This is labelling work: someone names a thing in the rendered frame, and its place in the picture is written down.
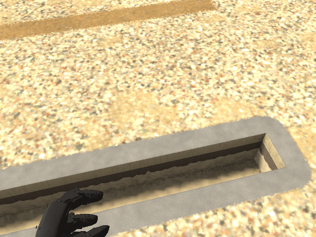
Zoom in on left robot hand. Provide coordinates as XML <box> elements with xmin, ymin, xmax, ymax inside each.
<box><xmin>36</xmin><ymin>188</ymin><xmax>110</xmax><ymax>237</ymax></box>

